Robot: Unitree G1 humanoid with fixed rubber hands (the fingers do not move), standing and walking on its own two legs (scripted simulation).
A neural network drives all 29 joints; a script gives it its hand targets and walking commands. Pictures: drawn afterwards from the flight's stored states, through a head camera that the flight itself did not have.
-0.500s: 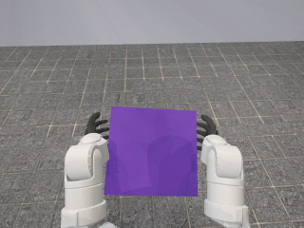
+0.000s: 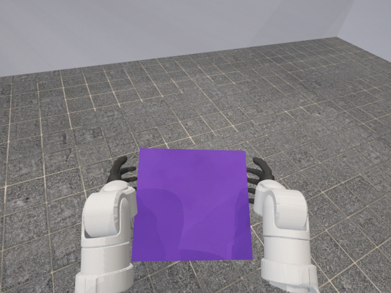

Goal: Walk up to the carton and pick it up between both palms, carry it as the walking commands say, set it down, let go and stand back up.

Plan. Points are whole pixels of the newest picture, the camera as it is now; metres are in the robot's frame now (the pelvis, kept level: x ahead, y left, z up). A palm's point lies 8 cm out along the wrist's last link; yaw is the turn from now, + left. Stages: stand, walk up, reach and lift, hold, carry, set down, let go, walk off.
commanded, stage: carry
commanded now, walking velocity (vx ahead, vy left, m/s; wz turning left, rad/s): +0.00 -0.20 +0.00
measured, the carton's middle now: (188, 205) +0.33 +0.03 -0.02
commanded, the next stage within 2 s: none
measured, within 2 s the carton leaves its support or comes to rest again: neither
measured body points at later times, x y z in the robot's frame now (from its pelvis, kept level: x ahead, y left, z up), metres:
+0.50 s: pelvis -0.09 -0.10 +0.00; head -0.08 -0.07 +0.45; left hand +0.21 +0.05 +0.06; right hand +0.22 -0.24 +0.07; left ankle -0.06 +0.01 -0.74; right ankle -0.08 -0.23 -0.69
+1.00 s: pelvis -0.15 -0.22 -0.01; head -0.14 -0.19 +0.44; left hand +0.16 -0.07 +0.06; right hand +0.16 -0.36 +0.07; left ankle -0.14 -0.11 -0.74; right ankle -0.11 -0.31 -0.72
